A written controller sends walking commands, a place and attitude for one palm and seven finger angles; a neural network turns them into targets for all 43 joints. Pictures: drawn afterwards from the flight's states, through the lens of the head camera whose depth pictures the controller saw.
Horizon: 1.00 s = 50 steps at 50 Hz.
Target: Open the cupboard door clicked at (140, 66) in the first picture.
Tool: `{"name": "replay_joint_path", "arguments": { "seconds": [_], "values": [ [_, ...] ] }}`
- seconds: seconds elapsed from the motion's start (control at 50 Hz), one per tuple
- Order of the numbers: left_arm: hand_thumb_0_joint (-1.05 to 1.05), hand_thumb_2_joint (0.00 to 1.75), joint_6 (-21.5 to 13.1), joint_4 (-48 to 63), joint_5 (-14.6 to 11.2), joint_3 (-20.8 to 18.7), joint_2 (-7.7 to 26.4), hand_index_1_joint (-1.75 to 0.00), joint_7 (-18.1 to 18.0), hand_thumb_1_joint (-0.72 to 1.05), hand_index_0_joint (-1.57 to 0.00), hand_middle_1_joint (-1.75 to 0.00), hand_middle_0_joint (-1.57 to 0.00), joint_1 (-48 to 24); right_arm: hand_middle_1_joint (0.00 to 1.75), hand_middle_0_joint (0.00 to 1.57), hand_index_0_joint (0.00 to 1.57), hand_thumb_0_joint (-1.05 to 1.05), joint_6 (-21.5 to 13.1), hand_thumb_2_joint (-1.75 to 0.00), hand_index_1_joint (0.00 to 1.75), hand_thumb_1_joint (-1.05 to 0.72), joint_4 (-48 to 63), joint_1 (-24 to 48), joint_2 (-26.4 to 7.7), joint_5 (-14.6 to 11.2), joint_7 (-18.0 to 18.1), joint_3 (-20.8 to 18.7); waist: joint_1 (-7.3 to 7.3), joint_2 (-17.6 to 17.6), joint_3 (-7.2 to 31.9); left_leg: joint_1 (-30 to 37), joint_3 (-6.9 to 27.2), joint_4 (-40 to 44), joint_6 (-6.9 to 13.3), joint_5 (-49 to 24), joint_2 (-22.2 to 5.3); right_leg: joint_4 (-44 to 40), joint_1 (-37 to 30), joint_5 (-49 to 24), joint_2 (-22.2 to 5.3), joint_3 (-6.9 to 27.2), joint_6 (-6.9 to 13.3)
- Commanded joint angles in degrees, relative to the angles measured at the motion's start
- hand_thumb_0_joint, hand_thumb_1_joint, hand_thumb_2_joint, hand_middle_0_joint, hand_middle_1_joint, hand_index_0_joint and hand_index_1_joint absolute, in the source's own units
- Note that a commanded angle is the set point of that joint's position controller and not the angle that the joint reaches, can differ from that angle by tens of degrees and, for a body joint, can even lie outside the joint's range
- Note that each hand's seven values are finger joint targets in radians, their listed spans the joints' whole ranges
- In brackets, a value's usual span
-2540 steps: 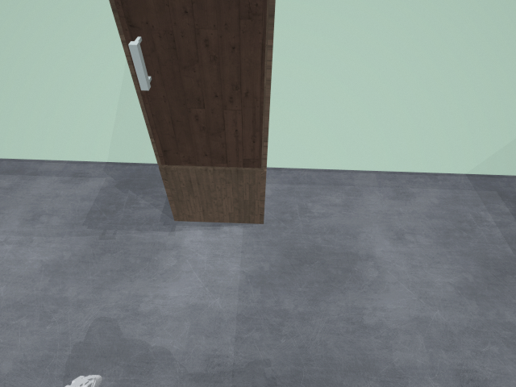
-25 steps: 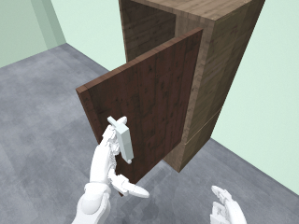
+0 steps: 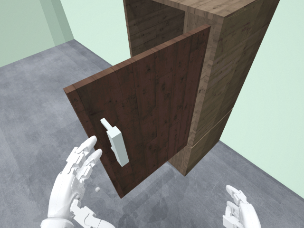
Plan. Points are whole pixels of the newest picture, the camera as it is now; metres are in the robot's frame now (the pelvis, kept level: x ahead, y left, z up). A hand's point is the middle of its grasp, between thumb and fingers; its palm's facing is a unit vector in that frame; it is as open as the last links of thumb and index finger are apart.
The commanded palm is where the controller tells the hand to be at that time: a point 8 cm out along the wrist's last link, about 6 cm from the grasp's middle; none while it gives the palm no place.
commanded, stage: slide the hand sideways off the handle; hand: left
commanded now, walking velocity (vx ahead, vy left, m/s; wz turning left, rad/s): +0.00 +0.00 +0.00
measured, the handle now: (114, 142) +0.30 +0.12 +0.09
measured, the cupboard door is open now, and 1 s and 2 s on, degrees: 86 86 86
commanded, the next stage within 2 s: draw the hand back to the body in 0.22 s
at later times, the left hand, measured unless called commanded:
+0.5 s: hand (70, 198) +0.17 +0.17 +0.10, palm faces +0.00 -1.00 -0.03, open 16.3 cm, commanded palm +0.13 +0.23 +0.11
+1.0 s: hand (32, 186) +0.17 +0.24 +0.14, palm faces +0.24 -0.93 -0.28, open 15.1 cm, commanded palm +0.13 +0.28 +0.16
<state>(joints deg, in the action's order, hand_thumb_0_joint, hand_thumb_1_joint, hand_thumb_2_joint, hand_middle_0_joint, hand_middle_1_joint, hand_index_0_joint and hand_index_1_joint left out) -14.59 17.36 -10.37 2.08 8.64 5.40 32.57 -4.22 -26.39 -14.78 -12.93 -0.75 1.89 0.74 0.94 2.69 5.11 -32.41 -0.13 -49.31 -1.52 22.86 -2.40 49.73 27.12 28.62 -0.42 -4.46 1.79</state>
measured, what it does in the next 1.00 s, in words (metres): stands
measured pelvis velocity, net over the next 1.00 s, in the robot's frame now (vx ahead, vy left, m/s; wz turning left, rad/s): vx -0.01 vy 0.03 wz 0.00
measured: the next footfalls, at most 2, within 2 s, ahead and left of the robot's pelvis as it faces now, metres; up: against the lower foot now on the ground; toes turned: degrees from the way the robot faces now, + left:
none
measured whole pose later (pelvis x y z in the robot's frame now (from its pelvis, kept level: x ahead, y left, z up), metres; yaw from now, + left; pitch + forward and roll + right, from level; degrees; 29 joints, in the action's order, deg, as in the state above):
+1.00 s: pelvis -0.01 +0.03 +0.03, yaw +0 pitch -1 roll -2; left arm -2.3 26.3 -5.2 -7.8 16.8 -3.8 33.2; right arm -8.1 -30.7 -13.7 -12.5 -1.0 6.3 3.5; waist 2.9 3.1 2.1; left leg -20.5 -0.9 -39.0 0.9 18.0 -1.7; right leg 35.0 13.5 20.8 -0.6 -3.8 -0.6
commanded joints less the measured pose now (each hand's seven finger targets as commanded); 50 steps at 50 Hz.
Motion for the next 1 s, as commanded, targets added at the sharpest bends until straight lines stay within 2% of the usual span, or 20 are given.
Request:
{"name": "replay_joint_path", "arguments": {
  "seconds": [0.0,0.1,0.24,0.32,0.38,0.42,0.48,0.56,0.62,0.66,0.68,0.7,0.74,0.8,0.82,0.84,0.86,0.9,0.94,0.98],
  "values": [
    [0.00,0.30,-4.7,12.7,-2.3,-7.7,5.6,-0.30,1.6,-0.50,-0.15,-0.30,-0.15,2.3,0.30,0.20,0.20,0.00,-3.1,-0.90,0.30,-0.90,10.1,4.6,-5.0,-0.5,0.7,-2.5,0.17,-6.5,6.6,4.0,0.1,2.8,2.8,-12.2,3.6,-8.4,-2.7,-29.1,-0.4,4.7,-3.0],
    [0.00,0.30,-6.3,14.0,-4.2,-8.2,6.0,-0.30,4.8,-0.50,-0.15,-0.30,-0.15,2.7,0.30,0.20,0.20,0.00,-3.7,-0.90,0.30,-0.90,10.1,4.6,-5.3,-0.8,1.3,-2.7,0.00,-3.4,7.3,4.3,0.4,1.9,2.8,-12.2,3.5,-7.9,-1.1,-27.0,-0.2,4.7,-2.7],
    [0.00,0.30,-6.1,14.3,-5.2,-5.6,5.4,-0.30,6.9,-0.50,-0.15,-0.30,-0.15,-0.8,0.30,0.20,0.20,0.00,-5.2,-0.90,0.30,-0.90,10.6,4.6,-6.0,-1.1,1.8,-2.5,-1.14,-3.4,5.1,3.7,1.5,2.2,3.1,-9.0,3.3,-7.6,3.6,-17.7,0.9,2.8,-1.8],
    [0.00,0.30,-5.2,15.8,-4.5,-8.0,7.3,-0.30,5.2,-0.50,-0.15,-0.30,-0.15,0.5,0.30,0.20,0.20,0.00,-5.6,-0.90,0.30,-0.90,10.9,4.8,-5.6,-1.1,1.7,-2.6,0.46,-2.8,7.9,4.4,1.6,2.9,3.0,-9.1,3.1,-6.9,2.4,-16.0,1.2,2.1,-1.3],
    [0.00,0.30,-3.7,16.8,-4.2,-10.0,9.1,-0.30,3.7,-0.50,-0.15,-0.30,-0.15,0.5,0.30,0.20,0.20,0.00,-5.2,-0.90,0.30,-0.90,10.8,5.4,-5.3,-1.4,1.8,-2.2,1.03,-0.9,7.1,4.8,1.7,4.2,3.0,-8.5,2.8,-7.4,1.6,-14.5,1.6,1.6,-0.9],
    [0.00,0.30,-2.6,18.4,-4.4,-8.5,7.5,-0.30,3.4,-0.50,-0.15,-0.30,-0.15,0.5,0.30,0.20,0.20,0.00,-5.4,-0.90,0.30,-0.90,11.2,5.7,-5.1,-1.6,1.8,-1.8,0.82,0.6,6.1,5.7,1.8,5.3,2.9,-7.7,2.6,-7.7,2.2,-13.6,1.7,0.8,-0.9],
    [0.00,0.30,-0.8,18.3,-4.5,-8.6,7.5,-0.30,3.2,-0.50,-0.15,-0.30,-0.15,1.7,0.30,0.20,0.20,0.00,-5.8,-0.90,0.30,-0.90,10.9,6.0,-5.4,-1.7,1.7,-1.6,0.96,-0.9,5.3,6.2,2.4,6.5,2.9,-7.4,2.3,-8.3,1.5,-13.1,2.1,0.1,-0.9],
    [0.00,0.30,1.5,20.2,-4.4,-8.7,8.0,-0.30,3.3,-0.50,-0.15,-0.30,-0.15,0.4,0.30,0.20,0.20,0.00,-6.4,-0.90,0.30,-0.90,10.8,5.9,-5.6,-1.7,1.9,-1.1,0.72,-0.4,4.0,7.1,2.8,8.2,2.8,-5.7,2.2,-9.4,1.6,-11.0,2.1,-0.3,-1.0],
    [0.00,0.30,3.1,19.8,-4.8,-10.7,9.2,-0.30,3.2,-0.50,-0.15,-0.30,-0.15,-1.3,0.30,0.20,0.20,0.00,-6.8,-0.90,0.30,-0.90,10.1,6.4,-5.8,-1.8,2.2,-0.8,0.66,-1.2,1.9,7.1,3.0,9.5,2.7,-3.3,2.1,-11.1,1.5,-8.1,2.1,-0.3,-1.0],
    [0.00,0.30,3.8,20.8,-5.3,-12.3,10.4,-0.30,3.4,-0.50,-0.15,-0.30,-0.15,-2.8,0.30,0.20,0.20,0.00,-7.2,-0.90,0.30,-0.90,9.8,6.5,-5.9,-1.8,2.6,-0.6,0.90,-0.5,2.2,7.9,3.2,10.2,2.7,-2.7,2.1,-12.0,1.0,-7.2,2.1,-0.1,-1.0],
    [0.00,0.30,4.1,20.4,-5.5,-13.5,11.1,-0.30,3.3,-0.50,-0.15,-0.30,-0.15,-2.9,0.30,0.20,0.20,0.00,-7.4,-0.90,0.30,-0.90,9.4,6.5,-6.0,-1.8,2.7,-0.6,1.13,-1.8,2.4,8.0,3.1,10.2,2.8,-3.0,2.1,-12.7,0.0,-7.2,2.1,0.1,-0.9],
    [0.00,0.30,4.5,20.7,-5.9,-13.1,10.4,-0.30,3.8,-0.50,-0.15,-0.30,-0.15,-3.1,0.30,0.20,0.20,0.00,-7.7,-0.90,0.30,-0.90,9.4,6.9,-6.0,-1.9,2.7,-0.5,1.05,-0.9,2.3,8.6,3.0,10.5,2.8,-3.2,2.2,-13.1,-0.1,-7.4,2.0,0.2,-1.0],
    [0.00,0.33,5.1,21.0,-6.6,-14.3,11.1,-0.30,4.6,-0.43,-0.15,-0.30,-0.15,-3.6,0.30,0.20,0.20,0.00,-8.3,-0.90,0.30,-0.90,8.7,6.9,-6.1,-2.1,2.8,-0.4,1.32,0.7,2.7,9.8,3.0,11.2,2.7,-4.0,2.2,-13.6,-0.8,-8.4,2.0,0.0,-1.0],
    [0.00,0.37,6.6,20.5,-7.4,-15.4,11.8,-0.30,5.7,-0.32,-0.16,-0.30,-0.16,-4.2,0.30,0.20,0.20,0.00,-9.2,-0.90,0.30,-0.90,8.0,7.3,-6.4,-2.3,2.9,-0.4,1.36,0.1,2.3,10.5,3.0,11.8,2.7,-5.3,2.3,-14.7,-2.4,-9.9,2.0,0.0,-1.0],
    [0.00,0.39,6.6,25.1,1.6,-17.0,20.1,-0.30,-2.4,-0.29,-0.16,-0.30,-0.16,-6.4,0.30,0.20,0.20,0.00,-8.4,-0.90,0.30,-0.90,8.6,8.4,-5.7,-1.5,4.4,-0.1,3.32,1.4,0.7,12.0,1.6,14.0,2.6,-4.3,2.1,-19.9,-3.4,-9.0,0.7,3.9,-0.3],
    [0.00,0.40,7.6,22.7,2.4,-15.2,15.4,-0.30,-5.9,-0.26,-0.16,-0.30,-0.16,-3.7,0.30,0.20,0.20,0.00,-8.1,-0.90,0.30,-0.90,7.8,7.9,-4.7,-0.9,5.0,0.4,1.95,0.6,-2.3,13.2,1.2,14.6,2.5,-3.7,2.4,-22.1,-2.8,-7.3,0.2,3.5,-0.4],
    [0.00,0.42,8.3,21.4,4.0,-13.6,13.5,-0.30,-7.9,-0.22,-0.16,-0.30,-0.16,-1.8,0.30,0.20,0.20,0.00,-7.7,-0.90,0.30,-0.90,6.9,7.4,-4.6,-0.6,4.9,0.7,1.82,0.6,-3.1,14.3,1.4,15.4,2.5,-4.2,2.0,-22.3,-3.9,-7.5,0.2,2.7,-0.5],
    [0.00,0.45,8.8,20.8,5.5,-14.0,14.2,-0.30,-10.3,-0.15,-0.16,-0.30,-0.16,-2.2,0.30,0.20,0.20,0.00,-7.1,-0.90,0.30,-0.90,6.1,8.4,-5.0,-0.3,5.0,0.5,1.68,-2.1,-3.3,16.5,1.1,17.2,2.8,-5.5,1.7,-24.1,-5.9,-8.3,0.2,2.4,-0.8],
    [0.00,0.48,8.6,21.4,6.4,-14.9,15.2,-0.30,-11.5,-0.08,-0.16,-0.30,-0.16,-3.2,0.30,0.20,0.20,0.00,-6.7,-0.90,0.30,-0.90,5.3,9.0,-5.2,0.0,5.0,0.4,1.79,1.0,-3.4,19.0,0.7,19.3,2.8,-6.6,1.6,-25.4,-8.0,-9.8,0.0,2.4,-0.8],
    [0.00,0.51,8.4,20.3,7.1,-16.5,16.7,-0.30,-12.6,-0.01,-0.17,-0.30,-0.17,-3.5,0.30,0.20,0.20,0.00,-6.7,-0.90,0.30,-0.90,4.2,9.6,-5.4,0.3,5.1,0.4,2.13,0.4,-3.1,20.6,0.7,21.3,2.9,-8.1,1.5,-26.6,-10.9,-11.6,0.1,2.2,-0.7]
  ]
}}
